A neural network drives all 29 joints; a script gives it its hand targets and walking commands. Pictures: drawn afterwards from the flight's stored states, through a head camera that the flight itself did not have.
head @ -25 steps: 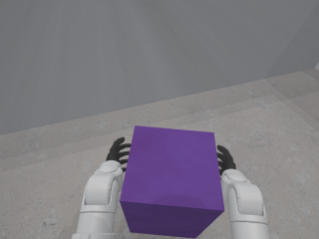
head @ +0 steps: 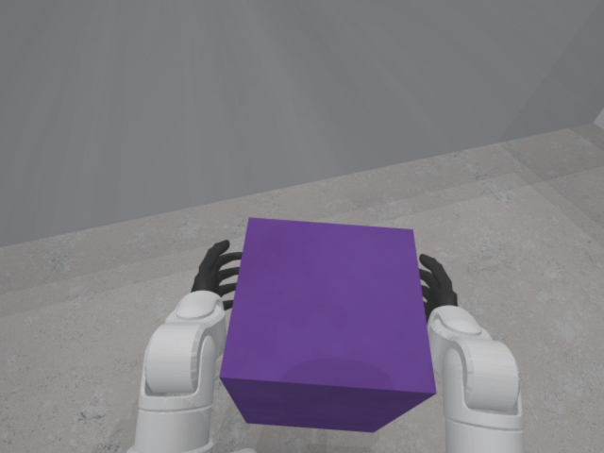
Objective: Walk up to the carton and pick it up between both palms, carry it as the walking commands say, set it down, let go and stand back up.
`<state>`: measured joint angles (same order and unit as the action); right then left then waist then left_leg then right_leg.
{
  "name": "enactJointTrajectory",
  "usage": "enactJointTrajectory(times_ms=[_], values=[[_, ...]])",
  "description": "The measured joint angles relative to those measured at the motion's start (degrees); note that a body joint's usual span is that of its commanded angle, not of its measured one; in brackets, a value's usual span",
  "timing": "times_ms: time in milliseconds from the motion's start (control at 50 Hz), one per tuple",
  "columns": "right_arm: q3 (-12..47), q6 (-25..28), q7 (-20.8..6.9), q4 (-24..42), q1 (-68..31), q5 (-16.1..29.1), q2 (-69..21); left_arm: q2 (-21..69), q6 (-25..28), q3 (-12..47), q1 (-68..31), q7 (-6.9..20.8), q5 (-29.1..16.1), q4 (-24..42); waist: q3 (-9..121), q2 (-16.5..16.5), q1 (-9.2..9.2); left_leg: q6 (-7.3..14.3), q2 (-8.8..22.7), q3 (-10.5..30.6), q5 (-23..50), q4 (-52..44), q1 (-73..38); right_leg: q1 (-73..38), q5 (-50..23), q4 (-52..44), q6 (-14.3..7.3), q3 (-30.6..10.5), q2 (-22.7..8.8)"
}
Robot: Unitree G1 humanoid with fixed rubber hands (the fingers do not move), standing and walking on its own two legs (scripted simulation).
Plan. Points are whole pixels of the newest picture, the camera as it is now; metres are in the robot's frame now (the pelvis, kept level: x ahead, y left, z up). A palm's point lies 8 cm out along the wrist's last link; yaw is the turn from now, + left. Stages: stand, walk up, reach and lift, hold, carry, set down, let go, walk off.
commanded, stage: carry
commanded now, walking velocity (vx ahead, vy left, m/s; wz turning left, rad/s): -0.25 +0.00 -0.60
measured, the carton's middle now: (319, 338) +0.26 +0.00 +0.02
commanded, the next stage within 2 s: none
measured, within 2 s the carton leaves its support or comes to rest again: neither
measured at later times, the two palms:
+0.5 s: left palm (251, 362) +0.20 +0.08 +0.07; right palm (510, 430) +0.14 -0.19 +0.06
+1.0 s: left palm (235, 437) +0.12 +0.08 +0.09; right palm out of the picture +0.01 -0.17 +0.10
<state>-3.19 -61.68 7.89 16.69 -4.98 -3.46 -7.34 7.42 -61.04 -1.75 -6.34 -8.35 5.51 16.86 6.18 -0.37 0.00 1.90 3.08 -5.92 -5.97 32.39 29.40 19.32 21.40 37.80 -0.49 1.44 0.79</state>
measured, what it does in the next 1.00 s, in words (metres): walks backwards, turning right: left foot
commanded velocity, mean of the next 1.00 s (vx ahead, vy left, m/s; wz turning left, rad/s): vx -0.25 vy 0.00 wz -0.60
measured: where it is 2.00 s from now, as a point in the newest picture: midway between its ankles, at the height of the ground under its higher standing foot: outside the picture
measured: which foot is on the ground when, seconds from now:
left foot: down 0.00-0.46, up 0.48-0.74, down 0.76-1.00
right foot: down 0.00-0.78, up 0.80-1.00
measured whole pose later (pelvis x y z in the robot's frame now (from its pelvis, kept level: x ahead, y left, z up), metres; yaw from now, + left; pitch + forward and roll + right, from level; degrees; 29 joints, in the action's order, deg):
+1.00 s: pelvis -0.18 +0.05 +0.01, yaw -23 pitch +3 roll -4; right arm -1.5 -66.7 8.4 25.4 -4.4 -2.6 -7.4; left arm 7.3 -67.5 -1.3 -5.4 -9.8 4.2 27.6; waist 0.7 -2.3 0.0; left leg 2.6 7.3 -11.5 -18.6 35.2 19.8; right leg 36.7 19.2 67.4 1.3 0.9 -0.6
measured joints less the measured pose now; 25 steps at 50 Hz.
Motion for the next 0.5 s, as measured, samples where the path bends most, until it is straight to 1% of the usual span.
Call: enactJointTrajectory(times_ms=[80,140,220,260,300,320,360,380,420,440,460,480,500], values=[[0.65,-3.32,0.14,2.15,0.00,0.08,-0.02,-0.02,-3.60,0.03,0.60,-0.24,-0.01,3.08,-0.02,0.26,0.00,0.00,0.81,-0.06,0.68,0.24,1.08,1.47,-0.46,0.65,0.00,0.01,0.59],[0.71,-5.26,0.26,2.64,0.02,0.09,-0.01,-0.02,-5.31,0.04,0.90,-0.45,-0.25,3.60,-0.03,0.42,0.00,0.00,1.91,-0.08,0.83,0.94,2.10,2.54,-1.27,0.96,-0.12,-0.04,1.54],[0.69,-6.69,0.35,3.26,0.20,0.11,0.01,-0.02,-6.49,0.26,1.19,-0.66,-0.42,4.02,-0.48,-0.40,-0.01,0.00,2.17,-0.44,-5.13,2.86,3.40,3.68,-2.42,0.96,-0.77,-0.70,1.81],[0.59,-6.99,0.37,4.28,0.20,0.15,0.01,-0.03,-6.59,0.55,1.16,-0.75,-0.48,4.78,-1.21,-0.24,-0.01,0.00,2.49,-0.41,-3.56,2.67,3.52,4.08,-2.84,1.27,-0.77,-0.92,2.19],[0.63,-7.00,0.37,4.99,0.14,0.36,0.00,-0.03,-6.79,0.60,1.13,-0.84,-0.47,5.75,-1.41,0.47,-0.03,0.00,3.65,-0.51,1.90,2.56,4.04,5.20,-2.50,2.89,-0.77,-0.97,3.12],[0.76,-6.83,0.37,4.99,0.11,0.42,-0.01,-0.03,-6.83,0.49,1.14,-0.87,-0.48,6.03,-1.43,0.42,-0.04,0.00,4.07,-0.97,3.08,2.89,4.43,6.41,-1.61,5.22,-0.77,-0.99,3.08],[0.79,-6.80,0.38,4.99,0.12,0.47,-0.03,-0.05,-6.99,0.47,1.14,-0.93,-0.48,6.22,-1.63,0.37,-0.04,-0.01,4.82,-2.10,2.63,2.88,4.79,8.76,-0.68,10.74,-0.77,-0.74,2.59],[0.80,-6.81,0.38,5.00,0.12,0.49,-0.04,-0.06,-7.09,0.47,1.11,-0.96,-0.48,6.30,-1.82,0.36,-0.02,-0.01,5.33,-2.71,2.54,2.70,4.83,9.21,-0.64,12.06,-0.77,-0.53,2.19],[0.80,-6.80,0.41,5.25,0.10,0.56,-0.04,-0.07,-7.21,0.46,0.95,-0.98,-0.50,6.55,-1.90,0.27,0.01,-0.02,6.34,-4.15,2.93,2.57,5.38,9.09,-0.58,11.38,-0.77,-0.39,0.96],[0.77,-6.81,0.46,5.54,0.09,0.55,-0.05,-0.08,-7.23,0.45,0.71,-0.98,-0.55,6.64,-1.88,0.14,0.03,-0.05,6.75,-4.88,3.09,2.79,5.97,8.45,-0.53,8.89,-0.77,-0.51,0.26],[0.69,-6.73,0.51,5.82,0.10,0.56,-0.02,-0.05,-7.23,0.43,0.32,-0.98,-0.62,6.64,-2.12,0.32,0.00,-0.05,7.37,-5.21,2.24,3.86,6.96,8.04,1.06,6.82,-0.77,-0.68,0.38],[0.51,-6.55,0.52,5.91,0.26,0.62,0.01,0.01,-7.25,0.48,-0.03,-0.98,-0.64,6.42,-3.00,0.53,-0.01,-0.20,7.79,-5.10,-1.83,5.62,7.64,8.45,0.69,6.83,-0.78,-0.88,0.78],[0.51,-6.50,0.52,5.94,0.64,0.71,0.01,0.02,-7.38,0.57,0.06,-0.98,-0.65,6.33,-3.52,-0.16,0.03,-0.35,6.95,-4.71,-8.86,8.32,8.39,9.06,-0.77,6.78,-0.78,-1.58,0.54]])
